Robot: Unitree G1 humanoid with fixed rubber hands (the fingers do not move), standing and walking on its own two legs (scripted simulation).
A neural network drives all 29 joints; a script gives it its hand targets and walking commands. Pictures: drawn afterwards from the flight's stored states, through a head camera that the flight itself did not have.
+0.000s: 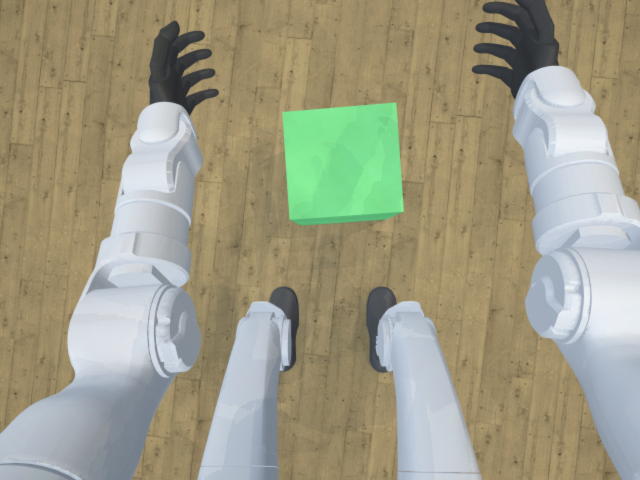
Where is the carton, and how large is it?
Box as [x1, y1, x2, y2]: [282, 103, 403, 225]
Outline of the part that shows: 395,103 282,112 289,218 291,220 301,225 385,219 403,211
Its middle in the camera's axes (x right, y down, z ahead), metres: +0.05 -0.15 +0.84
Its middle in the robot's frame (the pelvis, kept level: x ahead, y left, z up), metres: +0.50 -0.01 -0.51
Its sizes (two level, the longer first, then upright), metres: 0.210 0.200 0.250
